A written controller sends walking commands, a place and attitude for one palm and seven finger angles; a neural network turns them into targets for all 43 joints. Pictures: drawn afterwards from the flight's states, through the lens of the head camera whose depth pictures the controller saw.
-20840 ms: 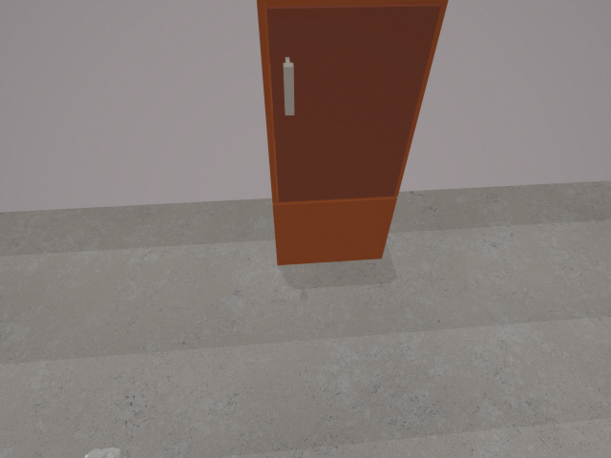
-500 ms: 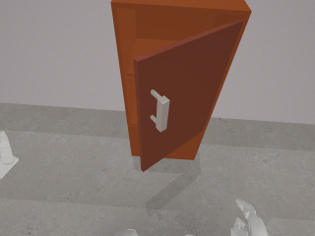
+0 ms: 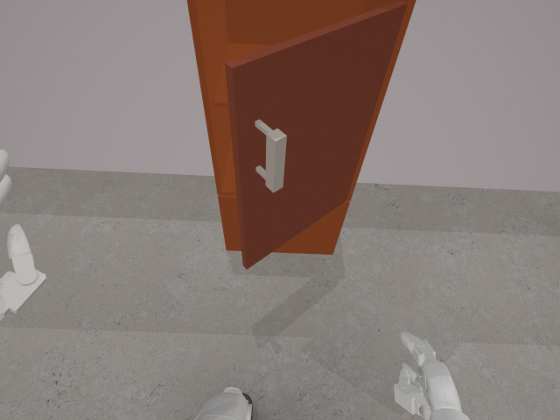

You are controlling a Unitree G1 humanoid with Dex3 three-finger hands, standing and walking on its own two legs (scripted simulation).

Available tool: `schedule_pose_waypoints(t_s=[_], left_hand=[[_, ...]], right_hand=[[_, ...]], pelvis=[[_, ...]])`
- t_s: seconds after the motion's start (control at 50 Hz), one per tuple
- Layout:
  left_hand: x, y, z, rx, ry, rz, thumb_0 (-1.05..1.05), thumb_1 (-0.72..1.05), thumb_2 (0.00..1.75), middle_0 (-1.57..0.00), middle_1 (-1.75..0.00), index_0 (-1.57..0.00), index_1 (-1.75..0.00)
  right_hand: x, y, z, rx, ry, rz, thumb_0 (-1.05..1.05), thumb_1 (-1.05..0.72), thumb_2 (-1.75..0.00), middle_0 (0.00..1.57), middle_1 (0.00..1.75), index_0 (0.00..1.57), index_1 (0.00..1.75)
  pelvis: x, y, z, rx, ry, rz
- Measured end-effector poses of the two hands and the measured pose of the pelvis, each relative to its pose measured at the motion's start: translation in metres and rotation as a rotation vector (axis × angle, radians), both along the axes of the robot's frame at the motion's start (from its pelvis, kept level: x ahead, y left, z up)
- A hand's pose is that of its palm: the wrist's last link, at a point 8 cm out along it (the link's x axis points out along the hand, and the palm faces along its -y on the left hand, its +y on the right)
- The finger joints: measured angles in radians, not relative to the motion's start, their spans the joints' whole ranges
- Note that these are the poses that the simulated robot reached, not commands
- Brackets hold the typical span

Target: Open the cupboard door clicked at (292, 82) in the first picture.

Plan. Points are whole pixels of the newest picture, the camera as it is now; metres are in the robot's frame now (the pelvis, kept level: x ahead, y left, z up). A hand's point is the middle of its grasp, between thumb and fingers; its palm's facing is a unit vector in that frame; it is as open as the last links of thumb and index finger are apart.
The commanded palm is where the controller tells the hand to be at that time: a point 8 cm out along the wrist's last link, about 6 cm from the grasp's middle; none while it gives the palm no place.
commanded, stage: stop stepping back and stand still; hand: left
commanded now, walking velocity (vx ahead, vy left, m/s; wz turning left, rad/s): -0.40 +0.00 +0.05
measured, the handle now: (267, 156) +0.53 +0.09 +0.05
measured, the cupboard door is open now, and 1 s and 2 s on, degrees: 41 41 41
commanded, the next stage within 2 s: let the arm hang, fingers relaxed in 0.72 s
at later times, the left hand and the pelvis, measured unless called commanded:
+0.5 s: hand out of the picture +0.13 +0.25 +0.17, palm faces +0.41 -0.77 -0.48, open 7.4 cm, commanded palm +0.08 +0.29 +0.19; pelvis -0.06 -0.01 +0.01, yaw -1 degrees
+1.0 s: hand out of the picture +0.09 +0.25 -0.07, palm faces +0.04 -0.92 -0.39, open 7.4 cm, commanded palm none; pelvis -0.09 +0.02 +0.00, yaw +0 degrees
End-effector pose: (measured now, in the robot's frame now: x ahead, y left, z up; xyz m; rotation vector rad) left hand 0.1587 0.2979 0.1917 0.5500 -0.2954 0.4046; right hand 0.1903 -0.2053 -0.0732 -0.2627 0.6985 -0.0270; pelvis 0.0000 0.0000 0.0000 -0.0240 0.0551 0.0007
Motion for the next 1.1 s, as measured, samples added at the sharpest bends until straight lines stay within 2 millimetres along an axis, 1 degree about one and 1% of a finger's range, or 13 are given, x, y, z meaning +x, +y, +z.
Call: schedule_pose_waypoints(t_s=[0.08, 0.16, 0.28, 0.42, 0.5, 0.62, 0.82, 0.86, 0.9, 0.94, 1.02, 1.06, 1.1], left_hand=[[0.005, -0.005, 0.002, 0.012, 0.037, -0.064, 0.01, 0.89, 0.89, -0.21, -0.3, -0.21, -0.3], [0.005, 0.001, -0.001, 0.022, 0.068, -0.106, 0.01, 0.89, 0.89, -0.21, -0.3, -0.21, -0.3], [-0.019, -0.004, 0.003, 0.028, 0.113, -0.119, 0.01, 0.89, 0.89, -0.21, -0.3, -0.21, -0.3], [-0.061, -0.007, 0.005, 0.057, 0.131, -0.031, 0.01, 0.89, 0.89, -0.21, -0.3, -0.21, -0.3], [-0.075, -0.009, 0.001, -0.004, 0.09, 0.011, 0.01, 0.89, 0.89, -0.21, -0.3, -0.21, -0.3], [-0.068, -0.009, -0.005, -0.069, 0.002, 0.011, 0.01, 0.89, 0.89, -0.21, -0.3, -0.21, -0.3], [-0.061, 0.002, -0.003, -0.007, 0.074, -0.047, 0.01, 0.89, 0.89, -0.21, -0.3, -0.21, -0.3], [-0.054, 0.008, -0.027, -0.013, 0.174, -0.058, 0.01, 0.89, 0.9, -0.2, -0.3, -0.2, -0.3], [-0.046, 0.016, -0.08, -0.097, 0.393, -0.028, 0.0, 0.9, 0.9, -0.2, -0.3, -0.2, -0.3], [-0.052, 0.016, -0.144, -0.204, 0.649, 0.019, 0.0, 0.9, 0.9, -0.2, -0.3, -0.2, -0.3], [-0.108, -0.012, -0.253, -0.395, 1.11, 0.066, 0.0, 0.91, 0.9, -0.19, -0.3, -0.19, -0.3], [-0.146, -0.033, -0.29, -0.479, 1.29, 0.07, 0.01, 0.91, 0.9, -0.19, -0.3, -0.19, -0.3], [-0.184, -0.055, -0.314, -0.558, 1.435, 0.075, 0.01, 0.91, 0.89, -0.19, -0.3, -0.19, -0.3]], right_hand=[[-0.024, -0.01, 0.01, -0.032, 0.047, -0.064, 0.02, -0.9, -0.9, 0.2, 0.3, 0.2, 0.3], [-0.044, -0.022, 0.02, -0.061, 0.002, -0.133, 0.02, -0.9, -0.9, 0.2, 0.3, 0.2, 0.3], [-0.083, -0.031, 0.033, -0.068, -0.04, -0.151, 0.01, -0.9, -0.9, 0.2, 0.3, 0.2, 0.3], [-0.118, -0.042, 0.012, -0.046, 0.021, -0.148, 0.01, -0.9, -0.9, 0.2, 0.3, 0.2, 0.3], [-0.132, -0.048, 0.002, -0.039, 0.074, -0.15, 0.02, -0.9, -0.9, 0.2, 0.3, 0.2, 0.3], [-0.137, -0.049, -0.001, -0.061, 0.051, -0.16, 0.02, -0.9, -0.9, 0.2, 0.3, 0.2, 0.3], [-0.124, -0.025, 0.016, -0.02, -0.024, -0.153, 0.02, -0.9, -0.9, 0.2, 0.3, 0.2, 0.3], [-0.121, -0.023, 0.007, -0.002, -0.002, -0.107, 0.01, -0.9, -0.9, 0.2, 0.3, 0.2, 0.3], [-0.121, -0.024, -0.011, 0.002, 0.071, -0.077, 0.01, -0.9, -0.9, 0.2, 0.3, 0.2, 0.3], [-0.126, -0.027, -0.025, 0.003, 0.14, -0.075, 0.01, -0.9, -0.9, 0.2, 0.3, 0.2, 0.3], [-0.152, -0.031, -0.038, 0.0, 0.26, -0.107, 0.01, -0.9, -0.9, 0.2, 0.3, 0.2, 0.3], [-0.171, -0.033, -0.04, -0.014, 0.331, -0.126, 0.01, -0.91, -0.9, 0.2, 0.3, 0.2, 0.3], [-0.193, -0.034, -0.041, -0.031, 0.411, -0.145, 0.01, -0.91, -0.9, 0.2, 0.3, 0.2, 0.3]], pelvis=[[-0.006, 0.0, 0.01, 0.025, -0.001, -0.006], [-0.016, 0.006, 0.007, 0.007, -0.009, -0.02], [-0.039, 0.004, 0.016, 0.012, -0.036, -0.019], [-0.059, -0.007, 0.012, 0.023, -0.045, -0.003], [-0.063, -0.009, 0.013, 0.022, -0.057, -0.024], [-0.064, -0.005, 0.008, 0.013, -0.077, 0.007], [-0.07, 0.006, 0.013, 0.016, -0.071, -0.028], [-0.073, 0.011, 0.011, 0.015, -0.051, -0.012], [-0.079, 0.015, 0.007, 0.023, -0.04, -0.002], [-0.083, 0.018, 0.004, 0.03, -0.041, 0.003], [-0.088, 0.017, 0.004, 0.03, -0.058, 0.007], [-0.089, 0.015, 0.006, 0.029, -0.067, 0.009], [-0.089, 0.014, 0.008, 0.025, -0.073, 0.011]])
